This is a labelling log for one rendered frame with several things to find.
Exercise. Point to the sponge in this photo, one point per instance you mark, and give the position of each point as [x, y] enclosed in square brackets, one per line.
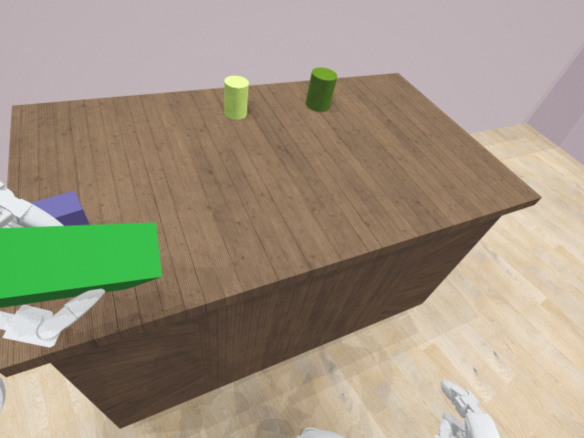
[52, 262]

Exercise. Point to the table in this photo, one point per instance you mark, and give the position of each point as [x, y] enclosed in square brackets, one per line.
[278, 233]

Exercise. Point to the robot right hand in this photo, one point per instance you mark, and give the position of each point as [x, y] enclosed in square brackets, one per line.
[477, 424]

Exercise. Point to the robot left hand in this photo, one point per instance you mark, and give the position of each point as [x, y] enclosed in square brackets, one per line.
[29, 324]

